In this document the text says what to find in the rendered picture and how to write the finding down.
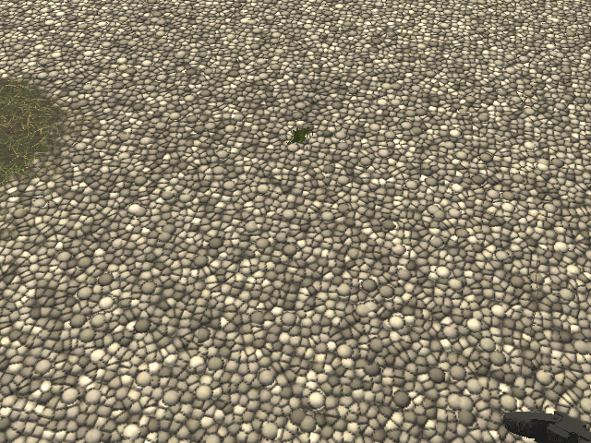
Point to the robot right hand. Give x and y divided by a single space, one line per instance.
547 427

